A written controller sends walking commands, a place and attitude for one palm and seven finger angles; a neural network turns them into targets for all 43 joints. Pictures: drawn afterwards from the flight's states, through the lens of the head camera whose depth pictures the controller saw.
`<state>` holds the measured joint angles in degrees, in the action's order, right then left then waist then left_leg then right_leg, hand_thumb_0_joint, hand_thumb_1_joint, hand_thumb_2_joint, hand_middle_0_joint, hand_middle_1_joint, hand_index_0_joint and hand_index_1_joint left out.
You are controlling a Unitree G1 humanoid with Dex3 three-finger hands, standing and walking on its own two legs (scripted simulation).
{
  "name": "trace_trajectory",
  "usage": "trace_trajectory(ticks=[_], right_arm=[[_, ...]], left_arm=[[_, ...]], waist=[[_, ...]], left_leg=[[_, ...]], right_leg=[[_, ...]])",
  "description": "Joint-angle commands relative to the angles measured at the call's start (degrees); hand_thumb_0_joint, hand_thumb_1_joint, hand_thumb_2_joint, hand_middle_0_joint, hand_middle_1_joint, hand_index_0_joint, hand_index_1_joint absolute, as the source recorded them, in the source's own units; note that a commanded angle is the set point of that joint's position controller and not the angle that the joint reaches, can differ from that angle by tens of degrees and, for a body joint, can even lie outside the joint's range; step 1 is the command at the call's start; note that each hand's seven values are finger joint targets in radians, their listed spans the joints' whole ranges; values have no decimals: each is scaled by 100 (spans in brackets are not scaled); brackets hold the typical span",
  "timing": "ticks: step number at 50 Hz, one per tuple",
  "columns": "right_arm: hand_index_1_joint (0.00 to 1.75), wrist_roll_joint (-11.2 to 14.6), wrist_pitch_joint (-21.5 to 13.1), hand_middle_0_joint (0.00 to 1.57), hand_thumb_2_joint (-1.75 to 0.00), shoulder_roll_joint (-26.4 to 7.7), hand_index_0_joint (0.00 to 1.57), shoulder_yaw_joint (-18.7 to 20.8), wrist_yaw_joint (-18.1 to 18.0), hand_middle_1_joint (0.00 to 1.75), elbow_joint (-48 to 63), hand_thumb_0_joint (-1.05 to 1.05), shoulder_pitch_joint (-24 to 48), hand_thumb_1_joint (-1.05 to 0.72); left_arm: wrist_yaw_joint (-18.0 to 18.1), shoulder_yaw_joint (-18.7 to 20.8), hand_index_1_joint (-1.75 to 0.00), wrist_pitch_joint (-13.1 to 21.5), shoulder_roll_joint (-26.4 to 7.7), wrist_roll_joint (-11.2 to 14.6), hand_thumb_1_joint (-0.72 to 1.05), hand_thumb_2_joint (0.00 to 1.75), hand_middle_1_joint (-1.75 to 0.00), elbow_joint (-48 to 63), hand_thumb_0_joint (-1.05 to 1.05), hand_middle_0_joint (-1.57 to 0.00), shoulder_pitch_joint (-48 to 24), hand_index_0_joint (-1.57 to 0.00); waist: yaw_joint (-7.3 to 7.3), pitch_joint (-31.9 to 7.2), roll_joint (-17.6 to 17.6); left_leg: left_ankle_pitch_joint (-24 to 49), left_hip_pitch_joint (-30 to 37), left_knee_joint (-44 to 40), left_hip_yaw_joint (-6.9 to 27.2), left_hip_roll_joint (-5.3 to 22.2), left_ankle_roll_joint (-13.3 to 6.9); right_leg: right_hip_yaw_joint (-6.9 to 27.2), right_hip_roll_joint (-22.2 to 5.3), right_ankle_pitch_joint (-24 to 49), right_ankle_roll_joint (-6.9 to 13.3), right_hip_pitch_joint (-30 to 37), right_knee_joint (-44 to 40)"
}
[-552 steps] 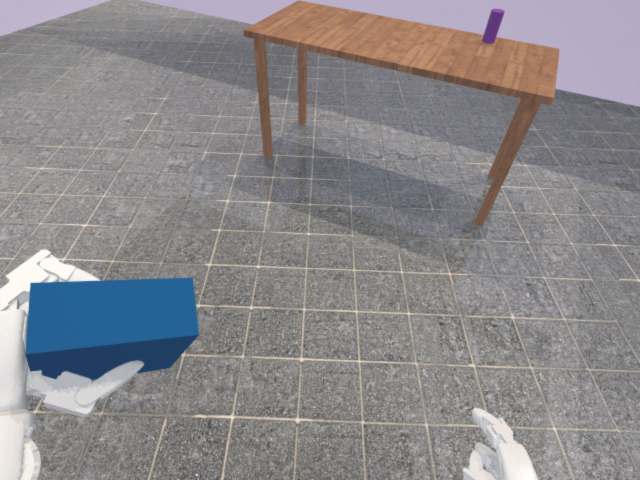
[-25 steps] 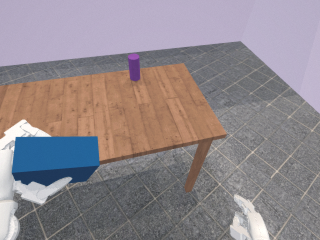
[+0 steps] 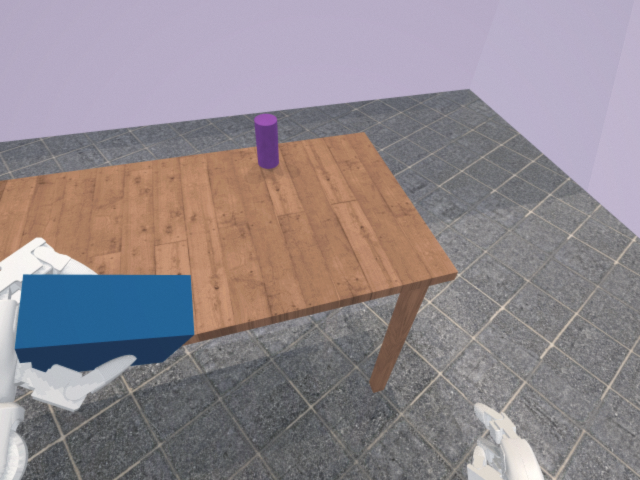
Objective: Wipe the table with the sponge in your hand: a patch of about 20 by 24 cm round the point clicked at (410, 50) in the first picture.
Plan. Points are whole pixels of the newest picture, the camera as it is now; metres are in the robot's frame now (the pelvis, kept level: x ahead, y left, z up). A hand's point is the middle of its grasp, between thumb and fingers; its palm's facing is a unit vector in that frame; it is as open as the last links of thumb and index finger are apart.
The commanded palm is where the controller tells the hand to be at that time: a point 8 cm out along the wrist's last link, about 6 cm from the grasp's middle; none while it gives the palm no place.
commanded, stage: shuffle to correct the standing spot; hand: left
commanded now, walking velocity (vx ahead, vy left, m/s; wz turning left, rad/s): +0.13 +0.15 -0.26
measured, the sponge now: (131, 325) +0.23 +0.21 +0.14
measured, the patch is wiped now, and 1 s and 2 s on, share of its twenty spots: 0.00 0.00 0.00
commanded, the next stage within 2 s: come to a stop and stand still in 0.84 s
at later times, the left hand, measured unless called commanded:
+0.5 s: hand (80, 287) +0.25 +0.26 +0.16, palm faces +0.33 -0.85 -0.40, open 10.0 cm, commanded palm +0.20 +0.30 +0.18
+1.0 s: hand (60, 235) +0.30 +0.31 +0.17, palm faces +0.27 -0.83 -0.50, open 10.0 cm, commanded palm +0.25 +0.36 +0.18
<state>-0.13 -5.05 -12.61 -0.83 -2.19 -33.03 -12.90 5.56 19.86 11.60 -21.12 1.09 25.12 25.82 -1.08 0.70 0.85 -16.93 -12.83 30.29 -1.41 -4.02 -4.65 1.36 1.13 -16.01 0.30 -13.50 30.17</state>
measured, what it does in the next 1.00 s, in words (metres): steps to the left: left foot, then right foot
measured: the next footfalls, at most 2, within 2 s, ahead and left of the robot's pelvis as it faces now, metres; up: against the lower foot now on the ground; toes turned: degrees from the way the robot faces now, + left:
left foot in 0.50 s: +0.14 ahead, +0.20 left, +0.00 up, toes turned -13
right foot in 0.98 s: +0.11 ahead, -0.01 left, +0.00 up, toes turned -9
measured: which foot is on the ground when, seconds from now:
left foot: down 0.00-0.34, up 0.36-0.48, down 0.50-1.00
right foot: down 0.00-0.80, up 0.82-0.96, down 0.98-1.00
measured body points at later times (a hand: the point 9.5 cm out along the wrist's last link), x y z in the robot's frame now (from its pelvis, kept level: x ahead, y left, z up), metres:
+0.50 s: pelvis +0.03 +0.03 -0.02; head +0.05 +0.05 +0.43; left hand +0.23 +0.31 +0.18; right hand +0.18 -0.22 -0.09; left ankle +0.07 +0.16 -0.74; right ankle +0.00 -0.11 -0.73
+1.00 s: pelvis +0.06 +0.09 -0.01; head +0.09 +0.09 +0.44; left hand +0.28 +0.35 +0.19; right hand +0.21 -0.14 -0.10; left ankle +0.07 +0.18 -0.73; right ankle +0.07 +0.00 -0.74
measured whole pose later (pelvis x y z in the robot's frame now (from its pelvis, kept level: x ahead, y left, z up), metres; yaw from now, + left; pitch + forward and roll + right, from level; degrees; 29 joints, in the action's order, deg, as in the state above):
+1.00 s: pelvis +0.06 +0.09 -0.01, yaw -4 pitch +0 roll +0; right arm 0.8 -6.8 -10.7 -1.0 -0.5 -33.8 -11.2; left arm 5.9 22.6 12.8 -23.9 0.9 30.6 27.3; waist 1.2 3.5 0.1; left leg -19.4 -18.2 38.0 -1.6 -2.3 -2.9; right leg -6.8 -1.0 -16.1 1.5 -17.4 35.1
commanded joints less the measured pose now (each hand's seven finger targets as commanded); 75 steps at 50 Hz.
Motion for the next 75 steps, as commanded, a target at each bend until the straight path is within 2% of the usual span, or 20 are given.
trace_trajectory(ticks=[1,6,14,17,19,23,26,30,32,33,37,39,42,47,51,56,72,73,74,75], right_arm=[[30,17,-290,20,-90,-711,20,306,-33,30,941,0,576,-90],[30,49,-206,20,-90,-712,20,347,31,30,911,0,563,-90],[30,-21,-192,20,-90,-688,20,312,57,30,925,0,525,-90],[30,120,-131,20,-90,-775,20,512,84,30,1009,0,518,-90],[30,112,-30,20,-90,-673,20,417,174,30,901,0,538,-90],[30,93,-53,20,-90,-497,20,333,68,30,698,0,553,-90],[30,123,-302,20,-90,-632,20,438,-35,30,859,0,547,-90],[30,103,-430,20,-90,-605,20,313,26,30,726,0,665,-90],[30,146,-406,20,-90,-566,20,448,92,30,776,0,509,-90],[30,191,-330,20,-90,-663,20,519,150,30,786,0,550,-90],[30,103,-250,20,-90,-392,20,304,128,30,544,0,513,-90],[30,86,-384,20,-90,-634,20,474,48,30,687,0,480,-90],[30,9,-434,20,-90,-564,20,445,71,30,693,0,549,-90],[30,115,-481,20,-90,-594,20,302,123,30,726,0,625,-90],[30,161,-377,20,-90,-651,20,474,150,30,756,0,355,-90],[30,46,-358,20,-90,-573,20,265,-98,30,680,0,690,-90],[30,35,-323,20,-90,-519,20,219,-118,30,876,0,691,-90],[30,559,-179,20,-90,-1066,20,-767,-601,30,1531,0,-665,-90],[30,339,-510,20,-90,-255,20,136,-502,30,1003,0,39,-90],[30,108,-553,20,-90,-653,20,20,-264,30,888,0,272,-90]], left_arm=[[144,671,-160,465,-997,121,10,130,-160,1323,0,-120,-564,-120],[134,721,-160,494,-1023,184,10,130,-160,1491,0,-120,-492,-120],[141,827,-160,501,-1075,143,10,130,-160,1620,0,-120,-436,-120],[175,885,-160,460,-1075,224,10,130,-160,1310,0,-120,-203,-120],[231,967,-160,546,-1055,291,10,130,-160,1347,0,-120,-132,-120],[296,813,-160,541,-1079,125,10,130,-160,2075,0,-120,-529,-120],[268,908,-160,561,-1090,43,10,130,-160,1851,0,-120,-511,-120],[215,1031,-160,585,-1118,38,10,130,-160,1640,0,-120,-692,-120],[178,936,-160,549,-1084,117,10,130,-160,1302,0,-120,-334,-120],[194,905,-160,524,-1027,204,10,130,-160,1262,0,-120,-200,-120],[266,912,-160,559,-936,112,10,130,-160,1467,0,-120,-134,-120],[275,879,-160,630,-1035,108,10,130,-160,2024,0,-120,-313,-120],[248,1014,-160,552,-1238,37,10,130,-160,2082,0,-120,-508,-120],[216,971,-160,539,-1091,104,10,130,-160,1824,0,-120,55,-120],[178,918,-160,393,-915,324,10,130,-160,1413,0,-120,42,-120],[316,736,-160,353,-938,153,10,130,-160,1655,0,-120,-363,-120],[241,727,-160,52,-916,259,10,130,-160,1530,0,-120,42,-120],[194,2253,-160,1080,-5550,88,10,130,-160,3681,0,-120,-5650,-120],[129,2249,-160,655,-2557,-166,10,130,-160,841,0,-120,-3682,-120],[89,1600,-160,400,-2046,42,10,130,-160,-131,0,-120,-2563,-120]], waist=[[32,-622,-389],[103,-711,-259],[62,-580,-887],[-42,-957,1120],[-15,-446,620],[251,-638,-768],[104,-453,-1463],[-13,-418,-685],[81,-380,1636],[51,-181,1789],[242,-487,41],[210,-905,-1679],[130,-788,-1348],[2,-978,-895],[159,-631,1476],[24,-729,-959],[84,-853,-453],[316,-688,-2020],[22,-520,-641],[2,-373,-207]], left_leg=[[1075,-401,-581,742,938,230],[1453,-249,42,438,719,466],[3151,279,-262,642,1194,488],[1642,-1505,2474,127,304,627],[-1602,-2341,3133,1213,780,328],[434,581,-45,40,292,362],[448,-65,-1023,1816,1519,-538],[509,-1454,-89,969,1092,-269],[-324,-1759,1998,70,165,306],[-602,-2091,2631,207,303,399],[262,-76,-134,33,391,261],[2364,1409,-810,1474,1380,-179],[2946,980,-824,1871,1712,-732],[2416,-523,-30,745,1207,-169],[-808,-1534,2213,489,485,461],[2198,286,-956,1117,1307,201],[1429,-72,-995,569,953,496],[1199,-811,-1204,648,734,157],[583,-357,-764,643,1095,305],[844,12,-772,513,848,385]], right_leg=[[185,-329,1157,335,716,130],[799,-637,1588,594,493,190],[-554,-148,259,290,266,121],[1735,-1588,2752,1321,1643,-374],[2796,-2639,2148,1566,1013,-732],[254,-991,640,472,-760,322],[-413,5,-1249,-7,-913,2125],[-302,-354,71,72,924,-58],[2092,-1854,651,805,804,-1220],[2434,-2335,1228,1183,849,-1316],[341,-1283,1634,448,-43,143],[-486,-300,-262,-77,-1299,2220],[-376,-344,-1526,-14,-1789,3064],[-705,-332,311,88,782,-172],[2112,-2444,1695,1345,655,-1267],[-239,-425,742,29,77,251],[-49,-429,1633,106,1182,-1034],[-164,136,422,-308,1623,-493],[-195,-431,-278,0,241,-880],[-81,-429,85,159,-145,-1099]])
